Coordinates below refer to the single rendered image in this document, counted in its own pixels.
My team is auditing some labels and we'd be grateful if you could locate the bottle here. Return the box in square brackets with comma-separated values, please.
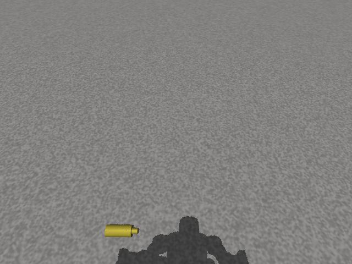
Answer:
[104, 224, 138, 237]

